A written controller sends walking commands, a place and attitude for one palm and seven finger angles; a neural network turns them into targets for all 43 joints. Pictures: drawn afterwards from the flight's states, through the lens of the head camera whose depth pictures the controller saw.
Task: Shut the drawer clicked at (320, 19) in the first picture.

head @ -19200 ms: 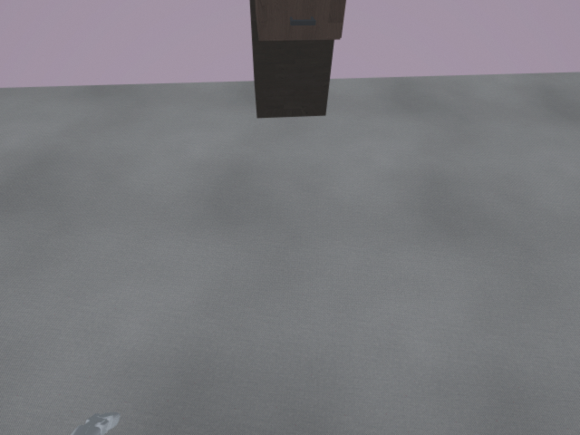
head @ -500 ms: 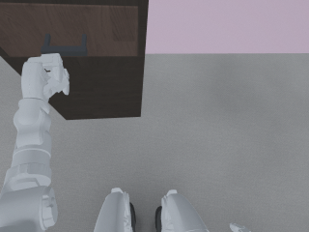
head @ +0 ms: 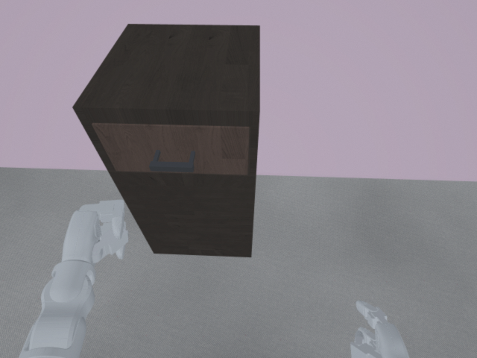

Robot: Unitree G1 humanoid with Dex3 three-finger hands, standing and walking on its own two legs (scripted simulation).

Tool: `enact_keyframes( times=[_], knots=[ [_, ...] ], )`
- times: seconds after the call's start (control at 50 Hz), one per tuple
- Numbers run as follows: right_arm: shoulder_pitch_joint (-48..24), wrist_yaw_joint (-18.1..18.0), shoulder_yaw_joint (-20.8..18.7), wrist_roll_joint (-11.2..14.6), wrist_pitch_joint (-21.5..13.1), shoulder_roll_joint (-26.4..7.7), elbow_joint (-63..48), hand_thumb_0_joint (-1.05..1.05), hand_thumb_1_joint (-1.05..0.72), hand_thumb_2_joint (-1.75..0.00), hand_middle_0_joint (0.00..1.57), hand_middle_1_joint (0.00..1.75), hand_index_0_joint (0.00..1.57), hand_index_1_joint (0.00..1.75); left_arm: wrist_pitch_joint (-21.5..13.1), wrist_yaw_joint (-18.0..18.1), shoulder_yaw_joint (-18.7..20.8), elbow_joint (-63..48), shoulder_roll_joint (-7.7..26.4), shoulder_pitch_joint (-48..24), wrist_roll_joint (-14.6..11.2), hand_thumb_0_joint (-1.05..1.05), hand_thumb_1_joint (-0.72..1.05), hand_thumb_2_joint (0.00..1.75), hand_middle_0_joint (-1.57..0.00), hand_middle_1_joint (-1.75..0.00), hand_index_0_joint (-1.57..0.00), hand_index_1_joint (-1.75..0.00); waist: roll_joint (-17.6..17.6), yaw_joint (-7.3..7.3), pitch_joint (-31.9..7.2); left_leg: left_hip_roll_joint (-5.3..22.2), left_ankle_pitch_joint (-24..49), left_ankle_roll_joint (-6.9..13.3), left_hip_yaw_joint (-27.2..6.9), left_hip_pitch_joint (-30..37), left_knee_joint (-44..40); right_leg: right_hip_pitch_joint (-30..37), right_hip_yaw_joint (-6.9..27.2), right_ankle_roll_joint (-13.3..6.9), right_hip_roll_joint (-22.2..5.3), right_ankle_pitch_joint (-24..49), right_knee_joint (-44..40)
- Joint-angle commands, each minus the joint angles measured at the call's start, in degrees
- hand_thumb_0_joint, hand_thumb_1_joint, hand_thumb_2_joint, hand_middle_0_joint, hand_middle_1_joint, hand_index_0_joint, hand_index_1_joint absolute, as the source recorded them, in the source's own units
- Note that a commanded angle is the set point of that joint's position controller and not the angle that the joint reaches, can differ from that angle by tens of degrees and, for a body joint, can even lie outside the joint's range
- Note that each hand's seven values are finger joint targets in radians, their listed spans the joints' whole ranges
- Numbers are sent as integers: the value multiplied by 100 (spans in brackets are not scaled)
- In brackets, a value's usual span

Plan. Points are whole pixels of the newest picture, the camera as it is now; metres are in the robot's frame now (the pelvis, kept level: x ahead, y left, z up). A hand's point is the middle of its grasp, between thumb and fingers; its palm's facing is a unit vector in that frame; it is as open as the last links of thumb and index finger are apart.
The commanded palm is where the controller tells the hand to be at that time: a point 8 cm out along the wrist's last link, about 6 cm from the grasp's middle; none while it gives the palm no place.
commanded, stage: draw the hand back to the body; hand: left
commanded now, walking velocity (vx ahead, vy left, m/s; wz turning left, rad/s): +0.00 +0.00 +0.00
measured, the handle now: (173, 160) +0.59 +0.20 -0.08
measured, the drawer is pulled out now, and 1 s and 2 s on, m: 0.00 0.00 0.00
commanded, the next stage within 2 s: step back with the hand held close in 0.72 s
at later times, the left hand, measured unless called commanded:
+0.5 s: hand (39, 266) +0.20 +0.23 +0.18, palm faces +0.35 -0.85 -0.39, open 3.3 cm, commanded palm +0.14 +0.27 +0.20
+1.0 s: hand (26, 264) +0.19 +0.22 +0.20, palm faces +0.37 -0.81 -0.46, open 3.2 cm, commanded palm +0.13 +0.26 +0.21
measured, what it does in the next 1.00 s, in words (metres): stands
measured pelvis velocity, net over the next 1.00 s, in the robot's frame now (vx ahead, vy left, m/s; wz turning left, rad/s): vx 0.00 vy -0.02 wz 0.00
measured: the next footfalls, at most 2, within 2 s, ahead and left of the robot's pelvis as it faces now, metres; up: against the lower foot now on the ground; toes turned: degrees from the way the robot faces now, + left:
none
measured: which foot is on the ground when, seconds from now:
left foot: down 0.00-1.00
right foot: down 0.00-1.00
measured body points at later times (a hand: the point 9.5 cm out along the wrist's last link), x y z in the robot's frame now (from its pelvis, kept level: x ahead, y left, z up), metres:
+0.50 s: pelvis +0.01 -0.01 +0.03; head -0.01 -0.04 +0.48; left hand +0.17 +0.27 +0.20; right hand +0.21 -0.23 -0.05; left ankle +0.01 +0.08 -0.71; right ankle -0.03 -0.09 -0.71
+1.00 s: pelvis +0.00 -0.02 +0.03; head +0.00 -0.04 +0.48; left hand +0.17 +0.26 +0.22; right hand +0.18 -0.25 -0.06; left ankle +0.01 +0.08 -0.71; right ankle -0.03 -0.09 -0.71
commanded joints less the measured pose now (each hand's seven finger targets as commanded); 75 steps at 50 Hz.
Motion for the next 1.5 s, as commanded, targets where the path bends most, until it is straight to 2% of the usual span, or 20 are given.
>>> enact_keyframes(
  times=[0.0,0.12,0.22,0.4,0.54,0.6,0.76,0.8,0.82,0.84,0.86,0.88,0.92,0.98,1.06,1.12,1.18,1.24,1.36,1.48],
  knots=[
    [-617,-243,-174,-33,-286,-644,-740,0,-90,-90,20,30,20,30,-84,633,573,-1875,1186,-1078,117,0,90,90,-140,-160,-140,-160,-181,39,-862,197,1277,-80,-573,1656,-1164,799,503,113,-241,1659,-1234],
    [-792,-218,-130,-49,-463,-606,-580,0,-90,-90,20,30,20,30,103,715,442,-2426,920,-334,172,0,90,90,-140,-160,-140,-160,217,150,-409,195,1593,-112,-571,2435,-1717,1259,462,79,-254,1883,-1784],
    [-912,-125,-146,-111,-614,-596,-560,0,-90,-90,20,30,20,30,119,682,714,-3088,993,762,126,0,90,90,-140,-160,-140,-160,-209,285,-157,218,1939,-97,-544,2686,-2014,1695,429,93,-256,2200,-2106],
    [-947,-11,-199,-209,-870,-511,-540,0,-90,-90,20,30,20,30,-36,685,1291,-4622,1192,1992,113,0,90,90,-140,-160,-140,-160,204,382,84,187,2357,-117,-474,2958,-2170,2047,469,78,-289,2582,-2398],
    [-911,-5,-279,-218,-1012,-485,-464,0,-90,-90,20,30,20,30,-156,681,1484,-4887,1064,2736,110,0,90,90,-140,-160,-140,-160,-92,391,328,204,2126,-85,-424,2974,-2105,1897,500,111,-294,2456,-2507],
    [-876,-19,-326,-202,-949,-528,-418,0,-90,-90,20,30,20,30,-113,642,1308,-4419,838,2607,104,0,90,90,-140,-160,-140,-160,-437,308,742,201,1768,-49,-392,2851,-2117,1647,529,155,-313,2104,-2650],
    [-937,-113,-302,-243,-1138,-486,-464,0,-90,-90,20,30,20,30,-275,759,1476,-5041,1164,2339,162,0,90,90,-140,-160,-140,-160,118,458,52,155,1899,-27,-404,3018,-2054,2000,637,131,-408,2247,-2519],
    [-961,-118,-280,-243,-1194,-453,-441,0,-90,-90,20,30,20,30,-264,775,1447,-5061,1136,2367,164,0,90,90,-140,-160,-140,-160,183,439,259,153,1856,-49,-408,2957,-2059,1920,658,121,-411,2192,-2583],
    [-939,-114,-279,-252,-1215,-445,-414,0,-90,-90,20,30,20,30,-266,794,1524,-4995,1173,2434,163,0,90,90,-140,-160,-140,-160,96,456,304,153,1883,-47,-406,2916,-2056,1937,644,116,-410,2234,-2580],
    [-822,-68,-329,-253,-1048,-572,-582,0,-90,-90,20,30,20,30,-551,826,2397,-5479,1974,1682,203,0,90,90,-140,-160,-140,-160,-227,231,868,260,1500,50,-595,2458,-1804,1297,1421,296,-795,2538,-2904],
    [-772,-53,-342,-293,-945,-428,-382,0,-90,-90,20,30,20,30,-588,787,2119,-4786,1519,2235,241,0,90,90,-140,-160,-140,-160,-590,172,895,265,1479,29,-600,2415,-1669,1265,1315,266,-933,2705,-2873],
    [-845,-39,-370,-296,-901,-435,-443,0,-90,-90,20,30,20,30,-627,766,2094,-4708,1511,2279,251,0,90,90,-140,-160,-140,-160,-594,196,960,232,1504,14,-601,2389,-1660,1162,1333,295,-953,2868,-2907],
    [-774,-11,-408,-304,-770,-481,-445,0,-90,-90,20,30,20,30,-622,717,1789,-4411,1084,2830,296,0,90,90,-140,-160,-140,-160,-375,152,625,316,1842,11,-536,2437,-1768,1381,1082,342,-930,3122,-2593],
    [-799,9,-490,-289,-654,-543,-528,0,-90,-90,20,30,20,30,-658,688,1703,-4532,962,3272,281,0,90,90,-140,-160,-140,-160,127,178,113,424,2490,55,-521,2476,-1916,1678,859,456,-834,3340,-2224],
    [-818,4,-550,-250,-542,-537,-698,0,-90,-90,20,30,20,30,-684,738,1954,-5048,1260,3522,259,0,90,90,-140,-160,-140,-160,-300,186,-363,506,2816,54,-565,2389,-1866,1884,819,443,-781,3512,-1970],
    [-803,-54,-551,-253,-521,-506,-770,0,-90,-90,20,30,20,30,-726,825,2153,-5323,1450,3648,234,0,90,90,-140,-160,-140,-160,-328,200,-516,497,2852,18,-619,2178,-1857,1988,830,359,-776,3531,-1837],
    [-778,-116,-567,-266,-546,-536,-783,0,-90,-90,20,30,20,30,-740,873,2194,-5501,1520,3626,224,0,90,90,-140,-160,-140,-160,4,193,-490,557,2953,6,-744,2063,-1930,1879,795,291,-693,3257,-1696],
    [-689,-127,-578,-277,-591,-554,-744,0,-90,-90,20,30,20,30,-740,899,2112,-5414,1410,3673,250,0,90,90,-140,-160,-140,-160,144,169,-319,649,2646,21,-890,1821,-2063,1769,736,268,-568,2661,-1628],
    [-685,-133,-589,-267,-735,-623,-710,0,-90,-90,20,30,20,30,-804,929,2036,-5173,1301,3548,314,0,90,90,-140,-160,-140,-160,26,98,223,771,192,125,-1224,683,-2642,1835,827,238,-424,1414,-1592],
    [-692,-148,-581,-319,-868,-710,-780,0,-90,-90,20,30,20,30,-876,937,2023,-5502,1321,3215,442,0,90,90,-140,-160,-140,-160,72,85,351,863,-1103,225,-1491,-154,-2935,2142,898,269,-282,741,-1444]
  ],
)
